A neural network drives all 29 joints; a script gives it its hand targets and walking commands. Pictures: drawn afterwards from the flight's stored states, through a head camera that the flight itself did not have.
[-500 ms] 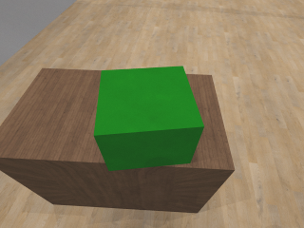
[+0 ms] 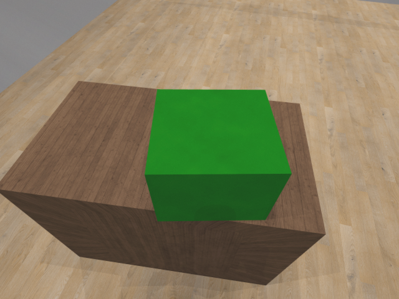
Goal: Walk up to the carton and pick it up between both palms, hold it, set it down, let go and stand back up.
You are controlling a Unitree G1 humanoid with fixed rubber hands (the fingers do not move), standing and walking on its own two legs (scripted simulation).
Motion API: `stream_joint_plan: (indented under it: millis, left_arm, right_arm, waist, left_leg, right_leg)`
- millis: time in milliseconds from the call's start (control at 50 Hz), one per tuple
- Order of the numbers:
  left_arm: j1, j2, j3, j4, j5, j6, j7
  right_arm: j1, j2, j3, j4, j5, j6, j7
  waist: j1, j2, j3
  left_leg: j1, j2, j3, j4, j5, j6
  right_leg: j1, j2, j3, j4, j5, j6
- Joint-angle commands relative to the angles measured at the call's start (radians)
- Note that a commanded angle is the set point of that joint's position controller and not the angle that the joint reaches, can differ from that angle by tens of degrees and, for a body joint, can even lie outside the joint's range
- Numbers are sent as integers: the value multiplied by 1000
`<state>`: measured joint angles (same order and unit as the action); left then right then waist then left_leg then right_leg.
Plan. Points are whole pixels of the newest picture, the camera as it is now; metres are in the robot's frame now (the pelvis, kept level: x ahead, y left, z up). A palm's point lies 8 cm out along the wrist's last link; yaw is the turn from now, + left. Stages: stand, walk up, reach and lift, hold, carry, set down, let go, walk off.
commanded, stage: walk up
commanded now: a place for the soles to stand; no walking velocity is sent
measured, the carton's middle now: (211, 155) +0.44 -0.03 -0.01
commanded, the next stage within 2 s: none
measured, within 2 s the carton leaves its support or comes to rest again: neither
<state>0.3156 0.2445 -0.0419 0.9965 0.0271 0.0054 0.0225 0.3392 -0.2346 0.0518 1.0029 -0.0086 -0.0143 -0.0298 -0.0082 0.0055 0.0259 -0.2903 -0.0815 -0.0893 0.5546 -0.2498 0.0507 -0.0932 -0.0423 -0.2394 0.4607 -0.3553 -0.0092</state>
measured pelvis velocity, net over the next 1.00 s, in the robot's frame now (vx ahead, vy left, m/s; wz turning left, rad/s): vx -0.06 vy -0.07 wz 0.12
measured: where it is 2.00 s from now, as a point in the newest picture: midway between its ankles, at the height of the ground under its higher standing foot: outside the picture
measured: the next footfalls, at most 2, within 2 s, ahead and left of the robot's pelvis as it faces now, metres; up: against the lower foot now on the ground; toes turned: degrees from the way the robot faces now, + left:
right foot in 0.54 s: +0.02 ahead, -0.18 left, +0.00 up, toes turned -3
left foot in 0.86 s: -0.06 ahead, +0.06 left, +0.00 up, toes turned +2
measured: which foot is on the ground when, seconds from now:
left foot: down 0.00-0.58, up 0.60-0.84, down 0.86-1.00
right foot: down 0.00-0.20, up 0.22-0.52, down 0.54-1.00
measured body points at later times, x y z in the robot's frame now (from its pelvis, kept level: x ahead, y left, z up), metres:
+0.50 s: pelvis -0.03 -0.04 +0.00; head +0.00 -0.03 +0.45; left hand +0.02 +0.23 -0.15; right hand +0.05 -0.31 -0.13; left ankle +0.02 +0.08 -0.73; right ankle -0.02 -0.20 -0.72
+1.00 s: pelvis -0.06 -0.07 +0.00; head -0.06 -0.07 +0.45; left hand -0.10 +0.18 -0.15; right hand +0.00 -0.32 -0.14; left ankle -0.10 +0.06 -0.73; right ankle -0.02 -0.19 -0.73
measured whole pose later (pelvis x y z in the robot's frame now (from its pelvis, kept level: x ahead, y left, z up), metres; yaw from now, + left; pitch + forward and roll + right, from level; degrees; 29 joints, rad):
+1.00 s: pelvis -0.06 -0.07 +0.00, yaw +7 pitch -1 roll +1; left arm 0.36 0.24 -0.01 0.99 0.01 0.01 0.01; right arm 0.29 -0.23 0.02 1.01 -0.02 0.00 -0.02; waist 0.03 -0.02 0.02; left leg -0.15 -0.01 -0.03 0.46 -0.29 -0.01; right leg -0.26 -0.03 0.02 0.52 -0.24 0.00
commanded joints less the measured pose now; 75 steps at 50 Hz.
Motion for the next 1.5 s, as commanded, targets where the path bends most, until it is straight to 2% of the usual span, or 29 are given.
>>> stream_joint_plan:
  millis: [0,80,140,160,180,200,220,260,300,340,380,460,500,520,540,560,580,620,640,720,760,800,840,880,900,920,1220,1440,1480]
  left_arm:
    - [57,131,28,-12,0,1,6]
    - [44,122,26,-11,0,8,2]
    - [53,104,23,-10,-3,16,0]
    - [-51,202,58,-40,0,36,6]
    - [-40,160,49,-52,1,49,6]
    - [-52,132,44,-61,1,58,8]
    - [-30,124,39,-63,1,63,10]
    - [-1,117,32,-48,-7,61,8]
    - [-22,122,34,-40,-5,61,12]
    - [-61,108,34,-58,-5,63,16]
    - [-62,90,30,-67,-13,60,13]
    - [-54,103,45,-67,-22,34,11]
    - [-31,137,49,-72,-13,22,14]
    - [-18,176,55,-72,-12,17,15]
    - [-47,268,89,-68,-41,19,19]
    - [-118,272,98,-80,-47,17,23]
    - [-159,225,88,-84,-51,11,20]
    - [-144,154,72,-101,-36,-2,20]
    - [-104,130,64,-96,-30,-10,15]
    - [-30,144,84,-64,-14,-17,-4]
    - [10,154,90,-60,5,-8,-5]
    - [21,162,86,-57,5,0,-9]
    - [36,130,69,-67,-8,-7,-15]
    - [17,78,46,-77,-31,-6,-12]
    - [39,73,44,-64,-26,-4,-9]
    - [54,84,44,-53,-21,-6,-8]
    - [89,109,36,-40,-6,-36,4]
    - [55,121,40,-71,-8,-25,10]
    - [56,119,38,-75,-7,-24,11]
  right_arm:
    - [39,-94,-20,-42,-3,-7,-6]
    - [68,-107,-24,-35,1,-10,-10]
    - [94,-125,-31,-33,5,-11,-16]
    - [83,-168,-58,-99,-19,-20,-30]
    - [140,-191,-71,-95,-23,-24,-38]
    - [171,-180,-80,-89,-21,-23,-47]
    - [167,-180,-83,-93,-15,-20,-55]
    - [53,-162,-88,-137,-2,-10,-64]
    - [11,-116,-80,-158,3,-6,-63]
    - [-25,-125,-85,-169,8,-6,-55]
    - [-77,-143,-93,-172,7,5,-48]
    - [-100,-175,-99,-154,-6,43,-28]
    - [-50,-154,-85,-136,4,49,-13]
    - [-12,-113,-72,-128,9,49,-6]
    - [-16,-96,-80,-123,-10,57,-12]
    - [-13,-114,-85,-115,-37,61,-13]
    - [-14,-126,-90,-105,-41,58,-5]
    - [-37,-135,-95,-79,-19,45,8]
    - [-20,-114,-86,-58,-23,41,14]
    - [-92,-86,-63,-88,-39,18,9]
    - [-102,-87,-62,-85,-30,10,4]
    - [-60,-97,-63,-70,-31,-2,0]
    - [0,-127,-68,-50,-34,-8,-7]
    - [-30,-168,-73,-28,-7,-1,-5]
    - [-54,-157,-68,-21,-3,4,-1]
    - [-69,-136,-60,-22,-2,8,1]
    - [-37,-135,-41,-13,-10,1,7]
    - [-34,-150,-40,-28,-10,18,6]
    - [-39,-158,-46,-32,-12,21,7]
  waist:
    - [0,-47,63]
    - [-7,-12,72]
    - [-9,39,38]
    - [-43,29,97]
    - [-49,119,27]
    - [-58,140,45]
    - [-40,120,5]
    - [-2,85,-65]
    - [10,61,-111]
    - [4,88,-123]
    - [20,134,-102]
    - [27,152,-35]
    - [17,97,-9]
    - [5,-34,11]
    - [10,-160,56]
    - [-11,-184,112]
    - [-23,-158,147]
    - [-18,-105,172]
    - [-13,-105,149]
    - [37,-212,42]
    - [47,-219,-11]
    - [27,-186,-44]
    - [10,-111,-108]
    - [26,43,-40]
    - [36,93,7]
    - [37,91,64]
    - [16,-49,-6]
    - [15,-39,-6]
    - [19,0,2]
  left_leg:
    - [-107,82,-70,8,184,-4]
    - [-90,98,-123,-9,260,-2]
    - [-43,126,-226,-55,302,13]
    - [-13,210,-366,-75,477,27]
    - [96,282,-527,-146,520,62]
    - [167,318,-618,-184,495,93]
    - [200,334,-628,-179,458,108]
    - [215,295,-515,-169,423,118]
    - [205,238,-411,-171,409,94]
    - [124,204,-348,-170,472,103]
    - [14,170,-277,-169,400,96]
    - [-94,100,-251,-116,137,38]
    - [-188,102,-268,-100,-68,-4]
    - [-222,39,-194,15,-162,-36]
    - [-117,-32,-85,199,-266,-63]
    - [-36,21,-75,334,-245,-76]
    - [-7,32,-77,360,-219,-75]
    - [-108,38,-84,296,-182,-74]
    - [-118,53,-74,264,-161,-80]
    - [-106,58,35,54,-184,-100]
    - [-45,44,74,-66,-193,-92]
    - [99,58,72,-207,25,-63]
    - [248,131,-28,-170,112,-20]
    - [105,174,-94,-215,-154,16]
    - [24,182,-103,-260,-276,17]
    - [1,179,-90,-281,-287,13]
    - [143,157,67,-139,117,1]
    - [168,174,104,-126,163,1]
    - [173,173,116,-126,164,3]
  right_leg:
    - [20,-186,131,-120,126,-85]
    - [0,-137,88,-55,107,-70]
    - [-18,-75,79,12,27,-43]
    - [-132,-31,74,167,58,-19]
    - [-212,13,131,257,-161,8]
    - [-318,30,207,319,-320,20]
    - [-342,16,254,353,-323,19]
    - [-324,-10,299,365,-246,22]
    - [-281,-7,305,352,-163,41]
    - [-203,19,284,352,-109,52]
    - [-123,31,254,269,-84,54]
    - [-31,64,187,13,138,36]
    - [-11,-31,289,-24,82,-1]
    - [-57,-175,476,-137,-57,-37]
    - [-284,-297,615,-258,-268,-127]
    - [-446,-360,678,-310,-370,-179]
    - [-491,-318,619,-320,-357,-173]
    - [-371,-179,456,-266,-184,-87]
    - [-307,-144,438,-248,-167,-54]
    - [-93,-114,451,-182,-75,-83]
    - [-48,-119,451,-143,-24,-103]
    - [-93,-113,432,-87,81,-80]
    - [-188,-100,408,-43,150,-43]
    - [-182,-6,315,-34,-11,-32]
    - [-143,0,311,-13,-23,-32]
    - [-159,3,312,-5,9,-30]
    - [-153,-33,370,25,393,-40]
    - [-185,-16,394,75,439,-45]
    - [-197,-14,397,91,438,-43]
